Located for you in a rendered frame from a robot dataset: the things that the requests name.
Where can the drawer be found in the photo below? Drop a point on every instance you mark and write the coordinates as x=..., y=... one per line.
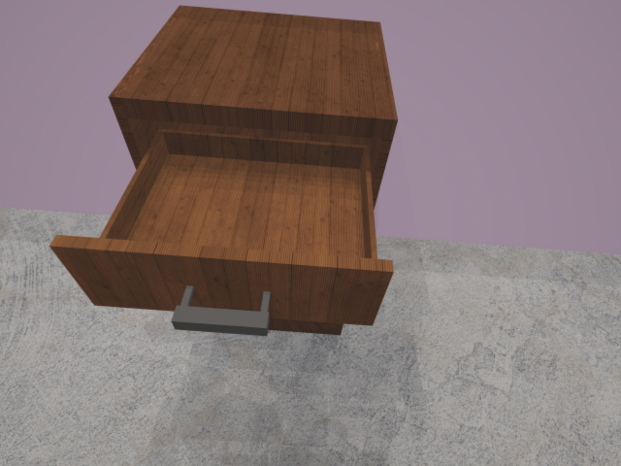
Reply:
x=235, y=216

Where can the cabinet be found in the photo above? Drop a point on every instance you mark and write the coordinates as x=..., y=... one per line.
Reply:
x=263, y=75

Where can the handle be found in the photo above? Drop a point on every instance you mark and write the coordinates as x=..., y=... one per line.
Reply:
x=221, y=320

